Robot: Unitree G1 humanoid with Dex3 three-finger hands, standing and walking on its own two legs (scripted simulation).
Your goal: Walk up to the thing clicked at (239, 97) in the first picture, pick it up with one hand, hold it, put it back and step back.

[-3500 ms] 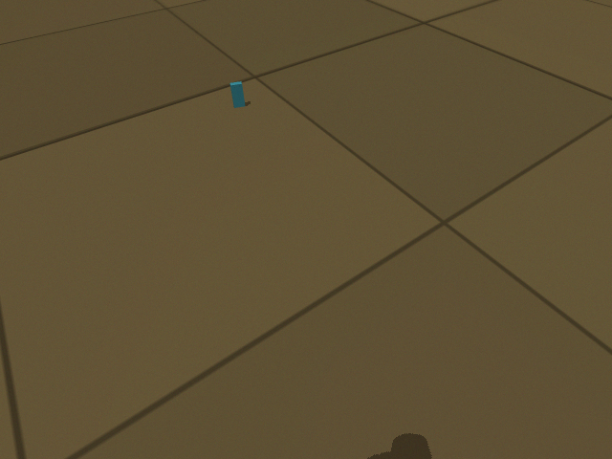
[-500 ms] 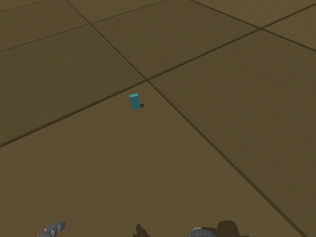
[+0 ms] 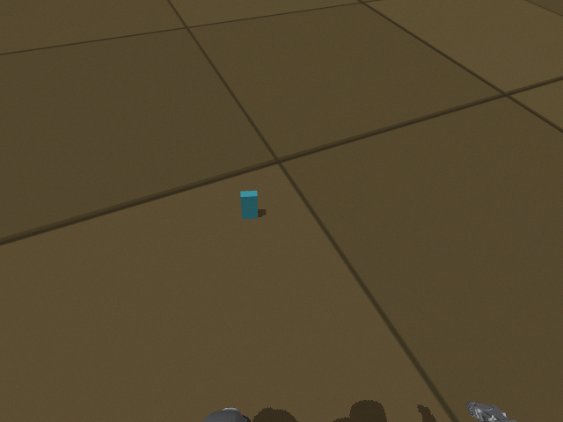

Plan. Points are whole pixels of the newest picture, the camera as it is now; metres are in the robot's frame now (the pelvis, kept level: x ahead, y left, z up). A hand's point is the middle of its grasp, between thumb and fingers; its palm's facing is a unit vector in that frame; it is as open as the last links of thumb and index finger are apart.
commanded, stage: walk up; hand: left
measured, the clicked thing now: (249, 205) +1.04 +0.16 -0.68
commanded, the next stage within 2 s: none
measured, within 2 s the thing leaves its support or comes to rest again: neither
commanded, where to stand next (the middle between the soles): +0.68 -0.04 m, yaw -1 degrees
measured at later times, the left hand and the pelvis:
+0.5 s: hand (164, 321) +0.29 +0.22 -0.11, palm faces -0.04 -0.90 -0.43, open 7.4 cm; pelvis +0.20 -0.06 +0.00, yaw -1 degrees
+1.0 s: hand (169, 286) +0.38 +0.25 -0.15, palm faces +0.00 -0.94 -0.35, open 7.4 cm; pelvis +0.36 -0.03 +0.00, yaw +1 degrees
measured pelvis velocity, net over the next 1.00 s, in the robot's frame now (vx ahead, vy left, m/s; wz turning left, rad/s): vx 0.36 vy -0.03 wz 0.01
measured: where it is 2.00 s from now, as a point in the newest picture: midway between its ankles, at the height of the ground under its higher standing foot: (290, 305)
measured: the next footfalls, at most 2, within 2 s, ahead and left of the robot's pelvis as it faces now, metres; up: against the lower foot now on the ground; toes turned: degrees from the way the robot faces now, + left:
right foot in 0.44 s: +0.33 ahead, -0.18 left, +0.00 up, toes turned -5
left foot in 0.92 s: +0.48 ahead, +0.08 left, +0.00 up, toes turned +5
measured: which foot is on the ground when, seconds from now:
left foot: down 0.00-0.46, up 0.48-0.90, down 0.92-1.00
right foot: down 0.00-0.00, up 0.02-0.42, down 0.44-0.94, up 0.96-1.00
